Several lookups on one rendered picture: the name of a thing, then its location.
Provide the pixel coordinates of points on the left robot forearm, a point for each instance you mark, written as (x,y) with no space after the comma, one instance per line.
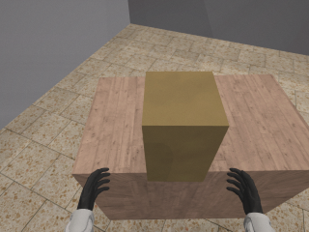
(81,220)

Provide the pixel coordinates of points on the pedestal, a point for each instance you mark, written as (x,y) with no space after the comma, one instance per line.
(267,138)

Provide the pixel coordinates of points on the carton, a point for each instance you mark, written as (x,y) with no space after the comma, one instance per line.
(183,125)

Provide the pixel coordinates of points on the left robot hand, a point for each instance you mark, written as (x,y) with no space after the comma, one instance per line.
(91,191)

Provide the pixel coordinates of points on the right robot hand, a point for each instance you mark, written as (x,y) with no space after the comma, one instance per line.
(247,192)

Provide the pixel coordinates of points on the right robot forearm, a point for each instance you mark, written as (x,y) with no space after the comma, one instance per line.
(257,222)

